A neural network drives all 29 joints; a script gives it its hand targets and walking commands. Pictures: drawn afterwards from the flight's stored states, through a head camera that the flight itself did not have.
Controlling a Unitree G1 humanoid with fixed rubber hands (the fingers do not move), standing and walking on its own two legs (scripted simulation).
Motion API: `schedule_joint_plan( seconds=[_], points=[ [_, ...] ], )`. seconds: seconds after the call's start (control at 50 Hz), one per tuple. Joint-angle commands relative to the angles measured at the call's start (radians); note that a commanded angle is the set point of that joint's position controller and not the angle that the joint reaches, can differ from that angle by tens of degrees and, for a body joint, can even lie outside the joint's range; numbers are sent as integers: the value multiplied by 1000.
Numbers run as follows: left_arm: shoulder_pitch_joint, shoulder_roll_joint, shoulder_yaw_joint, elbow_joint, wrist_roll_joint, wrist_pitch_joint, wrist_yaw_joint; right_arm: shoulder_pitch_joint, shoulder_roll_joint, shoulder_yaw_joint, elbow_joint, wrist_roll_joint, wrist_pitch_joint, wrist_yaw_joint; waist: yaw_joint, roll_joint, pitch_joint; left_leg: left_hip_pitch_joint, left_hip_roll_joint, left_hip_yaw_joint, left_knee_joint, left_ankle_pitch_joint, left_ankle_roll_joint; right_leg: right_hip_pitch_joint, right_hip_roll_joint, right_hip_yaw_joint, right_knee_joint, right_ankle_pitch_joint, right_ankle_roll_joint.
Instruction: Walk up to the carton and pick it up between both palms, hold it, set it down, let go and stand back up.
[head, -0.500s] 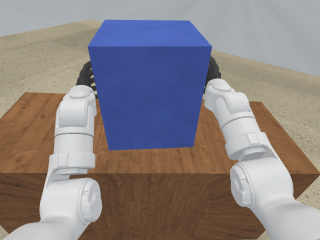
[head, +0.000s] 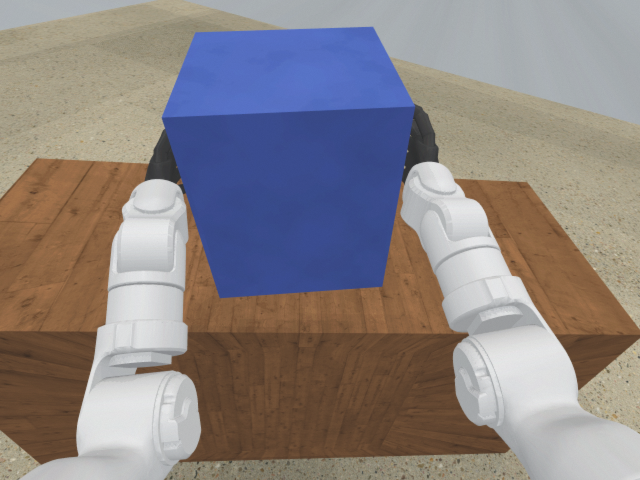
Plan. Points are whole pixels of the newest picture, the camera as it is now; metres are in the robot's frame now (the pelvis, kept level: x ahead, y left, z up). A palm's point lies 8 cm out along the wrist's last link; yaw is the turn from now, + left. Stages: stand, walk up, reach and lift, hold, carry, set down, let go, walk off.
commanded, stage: set down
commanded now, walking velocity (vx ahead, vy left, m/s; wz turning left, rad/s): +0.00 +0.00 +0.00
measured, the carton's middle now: (294, 166) +0.42 +0.02 +0.21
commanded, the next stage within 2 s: none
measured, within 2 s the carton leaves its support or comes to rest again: neither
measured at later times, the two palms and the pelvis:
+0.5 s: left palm (180, 196) +0.40 +0.16 +0.18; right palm (420, 187) +0.40 -0.14 +0.20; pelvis +0.00 +0.00 +0.00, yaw +0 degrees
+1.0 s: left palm (190, 197) +0.45 +0.16 +0.14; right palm (405, 178) +0.46 -0.14 +0.18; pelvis +0.04 -0.01 +0.00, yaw +0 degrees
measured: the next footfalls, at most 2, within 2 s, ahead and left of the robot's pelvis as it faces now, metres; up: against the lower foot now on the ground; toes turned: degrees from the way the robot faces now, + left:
none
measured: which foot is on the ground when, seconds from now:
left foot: down 0.00-1.00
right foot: down 0.00-1.00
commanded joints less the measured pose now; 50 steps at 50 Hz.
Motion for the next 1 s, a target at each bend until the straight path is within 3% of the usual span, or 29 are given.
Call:
schedule_joint_plan(
  seconds=[0.0, 0.08, 0.1, 0.18, 0.22, 0.26, 0.28, 0.3, 0.32, 0.36, 0.38, 0.4, 0.44, 0.46, 0.5, 0.52, 0.54, 0.56, 0.58, 0.62, 0.66, 0.7, 0.74, 0.8, 0.86, 0.9, 0.92, 0.96, 0.98],
  points=[
    [-901, -580, -307, -45, -89, -165, -130, -836, 631, 124, -254, -122, -158, 176, 67, 86, -526, 652, -1, 65, 61, 220, 6, -129, 18, -97, -114, 178, 59],
    [-953, -544, -247, 31, -66, -191, -124, -784, 620, 29, -100, -192, -163, 220, 78, 75, -422, 596, 14, 78, -7, -17, 19, -193, 4, -108, -125, -47, 48],
    [-917, -558, -246, 72, -49, -191, -123, -781, 610, 1, -95, -209, -167, 233, 68, 90, -399, 587, 25, 64, -17, -45, 14, -200, -1, -109, -124, -61, 40],
    [-965, -523, -211, 121, -41, -221, -116, -803, 600, -63, -30, -265, -195, 267, 88, 65, -385, 570, 27, 81, -44, -130, 35, -226, -10, -107, -123, -96, 39],
    [-974, -536, -209, 133, -51, -239, -108, -861, 617, -63, -46, -257, -220, 279, 113, 66, -423, 553, 27, 88, -36, -118, 31, -192, -8, -102, -111, -89, 42],
    [-1039, -568, -263, 114, -77, -261, -91, -926, 620, -59, -74, -262, -245, 287, 103, 77, -469, 568, 36, 74, -27, -109, 18, -218, 0, -114, -102, -65, 36],
    [-1011, -566, -237, 122, -72, -270, -83, -946, 634, -38, -94, -246, -252, 291, 137, 88, -460, 560, 35, 86, -29, -94, 21, -218, 1, -107, -108, -74, 37],
    [-1067, -578, -279, 75, -90, -293, -75, -941, 650, -19, -111, -253, -271, 293, 127, 113, -525, 571, 27, 94, -10, -43, 14, -223, -5, -105, -105, -32, 37],
    [-1048, -620, -296, 104, -105, -298, -63, -984, 658, 0, -141, -247, -288, 293, 141, 105, -565, 574, 37, 85, -4, -14, 7, -242, 3, -108, -102, -16, 32],
    [-1028, -604, -283, 125, -98, -310, -62, -939, 654, 7, -100, -253, -286, 290, 128, 97, -541, 571, 31, 93, 7, 45, 7, -236, 7, -111, -109, 24, 38],
    [-1042, -611, -285, 85, -96, -320, -63, -948, 676, 42, -129, -239, -293, 291, 157, 100, -591, 572, 25, 107, 21, 92, 13, -226, 4, -103, -102, 67, 47],
    [-1046, -607, -267, 101, -93, -323, -55, -901, 667, 11, -53, -247, -283, 293, 129, 86, -570, 586, 29, 94, 13, 90, 13, -230, 4, -105, -105, 66, 46],
    [-981, -562, -220, 169, -66, -324, -72, -866, 661, 12, -42, -268, -282, 287, 149, 64, -509, 554, 20, 118, 6, 86, 30, -197, 1, -92, -111, 76, 54],
    [-967, -572, -237, 158, -72, -326, -79, -876, 650, 19, -82, -265, -291, 282, 144, 71, -546, 575, 21, 112, 17, 130, 26, -190, 1, -95, -105, 115, 57],
    [-953, -545, -224, 164, -50, -322, -87, -817, 629, -9, -18, -264, -287, 275, 132, 74, -496, 576, 15, 115, 18, 141, 22, -180, 6, -95, -105, 124, 60],
    [-954, -566, -242, 148, -55, -323, -86, -819, 639, 1, -38, -277, -291, 271, 125, 81, -529, 583, 14, 121, 22, 182, 15, -160, -4, -95, -104, 189, 59],
    [-883, -553, -217, 163, -48, -317, -94, -787, 636, 20, -42, -264, -282, 262, 141, 58, -506, 587, 14, 115, 21, 204, 18, -140, 4, -90, -105, 225, 65],
    [-903, -539, -199, 169, -49, -319, -105, -801, 623, 1, -40, -269, -284, 257, 123, 37, -478, 578, 9, 113, 20, 192, 25, -130, 0, -85, -102, 248, 77],
    [-875, -552, -219, 154, -54, -321, -110, -778, 624, 25, -61, -276, -290, 255, 128, 62, -527, 579, 5, 122, 24, 236, 18, -96, -9, -79, -86, 354, 79],
    [-870, -572, -251, 106, -71, -334, -112, -760, 655, 60, -107, -255, -303, 240, 119, 50, -611, 591, 1, 102, 50, 343, 7, -31, -9, -76, -61, 535, 87],
    [-840, -569, -221, 109, -63, -333, -114, -777, 686, 106, -153, -242, -307, 230, 142, 32, -610, 548, -8, 103, 56, 371, 4, 36, -22, -68, -35, 712, 107],
    [-840, -551, -225, 80, -74, -349, -118, -751, 698, 130, -171, -241, -314, 221, 137, 22, -652, 526, -16, 102, 54, 393, 2, 100, -36, -63, -7, 861, 129],
    [-778, -560, -242, 51, -88, -355, -122, -763, 727, 205, -276, -221, -330, 208, 155, 3, -739, 492, -24, 101, 55, 414, 5, 177, -45, -57, 25, 1059, 146],
    [-763, -540, -216, 61, -68, -359, -124, -725, 732, 205, -213, -222, -321, 204, 165, 15, -671, 457, -22, 101, 41, 378, 6, 203, -59, -51, 42, 1109, 162],
    [-795, -576, -231, 34, -88, -377, -119, -751, 734, 194, -218, -230, -344, 213, 159, 44, -743, 563, -3, 77, 51, 469, 11, 63, -50, -73, 46, 1051, 164],
    [-818, -608, -281, 34, -112, -388, -110, -742, 725, 193, -217, -244, -354, 221, 150, 75, -771, 644, 9, 70, 93, 573, -6, -49, -33, -89, 34, 988, 140],
    [-834, -604, -285, 20, -99, -390, -106, -683, 696, 151, -140, -265, -344, 225, 123, 100, -716, 677, 11, 71, 95, 580, -18, -83, -27, -96, 11, 903, 131],
    [-827, -604, -269, 55, -96, -400, -108, -716, 693, 142, -155, -282, -358, 235, 157, 85, -719, 749, 29, 69, 103, 607, -7, -193, -17, -107, -23, 753, 117],
    [-829, -585, -246, 84, -85, -402, -108, -694, 675, 100, -93, -294, -354, 238, 137, 86, -668, 725, 27, 81, 97, 582, -12, -198, -13, -117, -32, 692, 112]
  ],
)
